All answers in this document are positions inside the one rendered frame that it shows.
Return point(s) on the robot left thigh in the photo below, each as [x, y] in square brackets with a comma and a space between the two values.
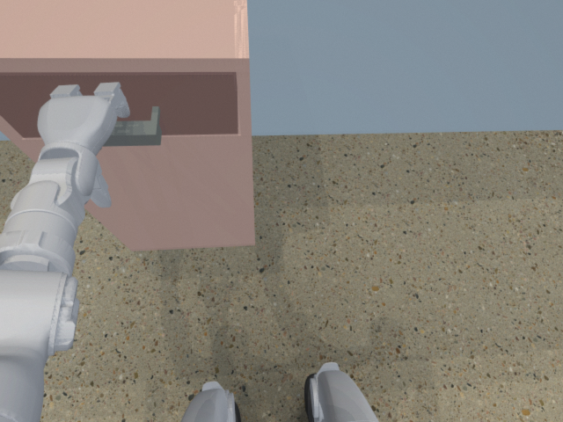
[212, 405]

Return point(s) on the right robot shin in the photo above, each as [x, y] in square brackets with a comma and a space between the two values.
[326, 367]

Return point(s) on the left robot hand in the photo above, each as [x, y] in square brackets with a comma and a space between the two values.
[84, 120]

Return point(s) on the drawer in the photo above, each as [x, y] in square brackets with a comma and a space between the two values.
[190, 103]

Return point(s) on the left robot forearm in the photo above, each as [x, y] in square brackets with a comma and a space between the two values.
[41, 229]

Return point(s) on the robot left upper arm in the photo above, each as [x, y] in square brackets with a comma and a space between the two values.
[38, 316]

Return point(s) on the cabinet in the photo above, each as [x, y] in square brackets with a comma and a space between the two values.
[192, 191]

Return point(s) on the handle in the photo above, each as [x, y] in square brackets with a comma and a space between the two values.
[138, 132]

